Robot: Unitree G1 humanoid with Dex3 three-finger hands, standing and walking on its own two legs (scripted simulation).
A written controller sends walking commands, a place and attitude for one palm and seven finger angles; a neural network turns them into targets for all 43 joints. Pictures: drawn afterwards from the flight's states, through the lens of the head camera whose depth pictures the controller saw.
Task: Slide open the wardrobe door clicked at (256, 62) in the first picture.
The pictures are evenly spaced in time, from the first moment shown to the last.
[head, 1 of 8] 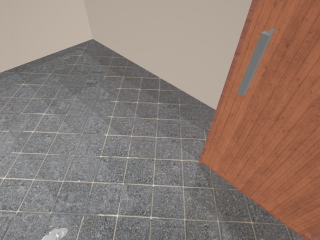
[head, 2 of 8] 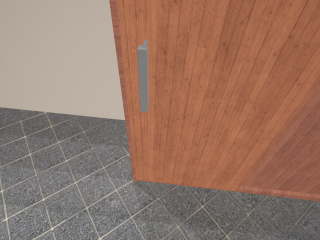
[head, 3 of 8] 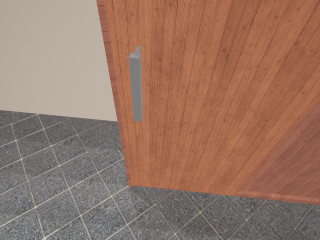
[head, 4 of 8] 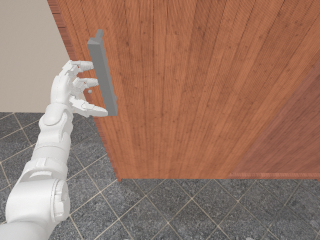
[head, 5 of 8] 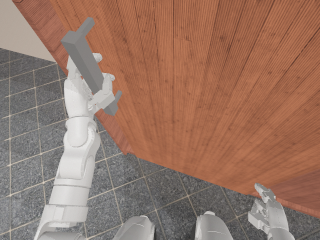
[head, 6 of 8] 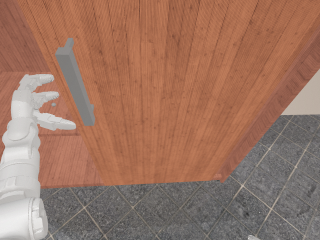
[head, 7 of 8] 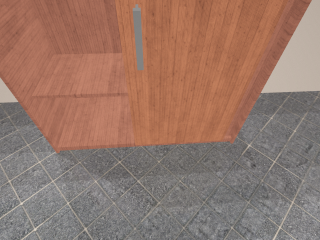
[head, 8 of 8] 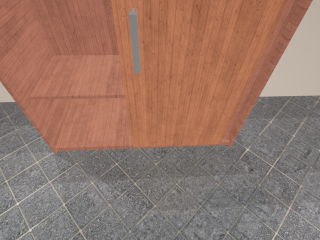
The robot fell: no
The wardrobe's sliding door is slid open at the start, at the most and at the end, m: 0.00 0.56 0.56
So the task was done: yes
